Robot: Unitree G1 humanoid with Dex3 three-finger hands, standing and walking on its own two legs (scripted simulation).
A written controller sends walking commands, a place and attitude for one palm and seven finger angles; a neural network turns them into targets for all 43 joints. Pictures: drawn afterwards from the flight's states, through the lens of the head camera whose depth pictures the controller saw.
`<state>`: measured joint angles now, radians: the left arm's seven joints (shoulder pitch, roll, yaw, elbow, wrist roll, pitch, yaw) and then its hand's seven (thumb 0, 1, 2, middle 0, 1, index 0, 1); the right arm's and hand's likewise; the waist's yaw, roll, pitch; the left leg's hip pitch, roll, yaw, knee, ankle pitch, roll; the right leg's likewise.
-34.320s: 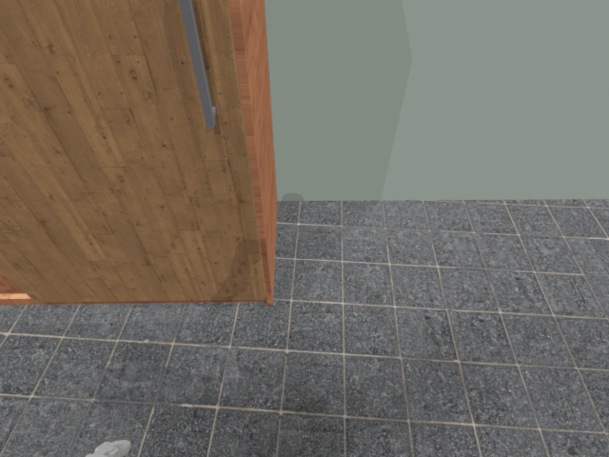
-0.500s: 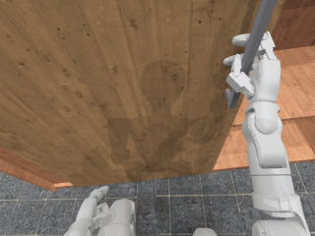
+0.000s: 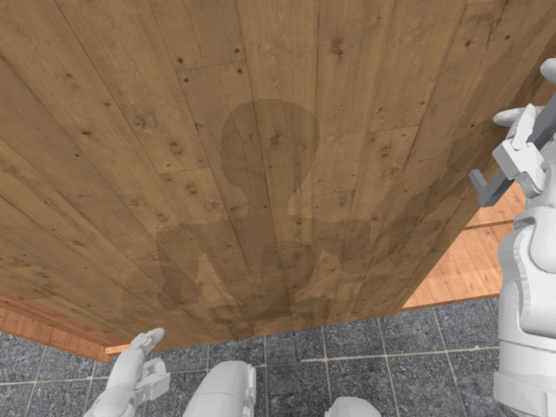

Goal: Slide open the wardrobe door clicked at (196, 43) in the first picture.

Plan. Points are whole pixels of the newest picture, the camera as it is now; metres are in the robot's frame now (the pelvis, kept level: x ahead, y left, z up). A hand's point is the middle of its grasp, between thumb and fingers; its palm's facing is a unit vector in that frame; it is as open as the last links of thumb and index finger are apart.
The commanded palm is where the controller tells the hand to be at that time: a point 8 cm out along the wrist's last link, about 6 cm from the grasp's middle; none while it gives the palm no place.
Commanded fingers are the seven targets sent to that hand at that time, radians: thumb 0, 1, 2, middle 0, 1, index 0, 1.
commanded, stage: stop walking and hold the door there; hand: right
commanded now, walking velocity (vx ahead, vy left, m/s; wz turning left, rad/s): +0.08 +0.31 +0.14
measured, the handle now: (539, 108) +0.38 -0.30 +0.20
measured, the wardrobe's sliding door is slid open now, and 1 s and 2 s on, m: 0.66 0.66 0.66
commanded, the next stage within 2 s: none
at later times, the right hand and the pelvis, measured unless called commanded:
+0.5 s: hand (527, 149) +0.35 -0.29 +0.18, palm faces +0.69 +0.54 -0.48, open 6.6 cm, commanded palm +0.30 -0.31 +0.13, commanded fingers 0.00 -0.90 -0.90 0.45 1.40 0.45 1.40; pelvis +0.05 +0.13 -0.04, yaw +1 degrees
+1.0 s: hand (517, 142) +0.36 -0.28 +0.18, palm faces +0.54 +0.80 -0.27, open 5.5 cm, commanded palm +0.30 -0.30 +0.13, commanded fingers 0.00 -0.90 -0.90 0.45 1.40 0.45 1.40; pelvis -0.02 +0.05 +0.00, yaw +10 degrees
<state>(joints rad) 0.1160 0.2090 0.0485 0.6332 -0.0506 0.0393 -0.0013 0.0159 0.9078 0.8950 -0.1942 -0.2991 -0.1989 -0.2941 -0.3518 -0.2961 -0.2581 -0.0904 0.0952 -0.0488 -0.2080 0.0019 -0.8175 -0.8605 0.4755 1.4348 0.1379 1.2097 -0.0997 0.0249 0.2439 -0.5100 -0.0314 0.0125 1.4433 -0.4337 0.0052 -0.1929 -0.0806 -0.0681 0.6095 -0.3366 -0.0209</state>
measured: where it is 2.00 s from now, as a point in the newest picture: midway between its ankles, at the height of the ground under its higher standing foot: outside the picture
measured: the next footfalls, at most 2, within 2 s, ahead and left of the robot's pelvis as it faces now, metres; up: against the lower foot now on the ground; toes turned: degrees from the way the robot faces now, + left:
left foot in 0.48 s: +0.24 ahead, +0.31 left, +0.00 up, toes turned -8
left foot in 0.92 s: -0.01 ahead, +0.08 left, +0.00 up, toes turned +9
